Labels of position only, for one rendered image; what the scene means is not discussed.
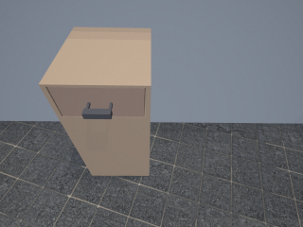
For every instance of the cabinet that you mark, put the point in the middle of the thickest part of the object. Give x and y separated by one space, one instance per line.
106 57

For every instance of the drawer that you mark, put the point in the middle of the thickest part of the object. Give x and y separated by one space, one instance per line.
127 102

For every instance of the handle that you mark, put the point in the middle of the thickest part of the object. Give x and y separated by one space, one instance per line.
91 113

